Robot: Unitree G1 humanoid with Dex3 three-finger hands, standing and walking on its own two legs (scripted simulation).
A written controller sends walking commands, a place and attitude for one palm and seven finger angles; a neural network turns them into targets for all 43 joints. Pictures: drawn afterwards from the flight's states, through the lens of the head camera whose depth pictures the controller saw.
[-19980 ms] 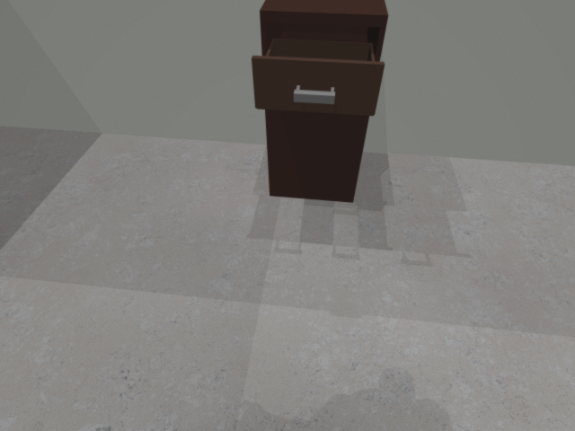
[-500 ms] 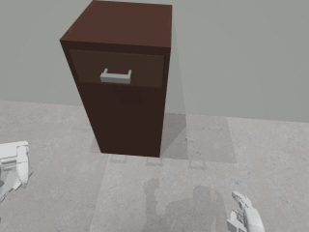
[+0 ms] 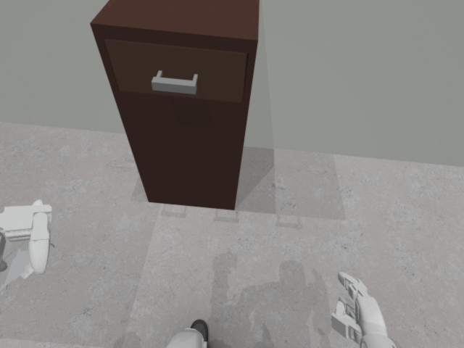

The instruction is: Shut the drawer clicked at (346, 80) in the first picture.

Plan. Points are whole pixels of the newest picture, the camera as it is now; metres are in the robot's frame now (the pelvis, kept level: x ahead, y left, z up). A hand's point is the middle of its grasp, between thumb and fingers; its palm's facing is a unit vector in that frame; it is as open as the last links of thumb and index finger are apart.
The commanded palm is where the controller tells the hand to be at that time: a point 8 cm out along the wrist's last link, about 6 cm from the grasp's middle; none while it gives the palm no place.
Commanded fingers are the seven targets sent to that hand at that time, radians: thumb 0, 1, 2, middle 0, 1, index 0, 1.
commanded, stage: step back with the hand held close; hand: left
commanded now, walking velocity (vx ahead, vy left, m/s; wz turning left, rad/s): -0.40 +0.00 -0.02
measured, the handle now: (176, 80) +0.77 +0.21 -0.01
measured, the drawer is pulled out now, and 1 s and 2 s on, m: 0.00 0.00 0.00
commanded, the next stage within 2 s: stop stepping back and stand still in 0.14 s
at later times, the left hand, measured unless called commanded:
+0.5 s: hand out of the picture +0.09 +0.30 +0.18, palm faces +0.30 -0.86 -0.40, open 3.2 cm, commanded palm +0.06 +0.34 +0.19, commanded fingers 0.00 0.90 0.90 -1.40 -1.60 -1.40 -1.60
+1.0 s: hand out of the picture +0.05 +0.35 +0.18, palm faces +0.35 -0.87 -0.36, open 3.2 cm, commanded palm -0.01 +0.39 +0.19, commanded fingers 0.00 0.90 0.90 -1.40 -1.60 -1.40 -1.60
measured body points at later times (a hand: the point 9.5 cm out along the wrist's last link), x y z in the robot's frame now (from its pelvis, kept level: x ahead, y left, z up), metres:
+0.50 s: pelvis -0.09 +0.07 -0.01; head -0.09 +0.12 +0.44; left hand +0.07 +0.34 +0.20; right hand +0.08 -0.15 -0.07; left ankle +0.02 +0.13 -0.70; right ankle -0.12 -0.06 -0.73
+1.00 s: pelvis -0.17 +0.12 -0.01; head -0.19 +0.16 +0.44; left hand +0.02 +0.40 +0.20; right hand -0.05 -0.14 -0.08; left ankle -0.10 +0.23 -0.71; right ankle -0.20 +0.03 -0.73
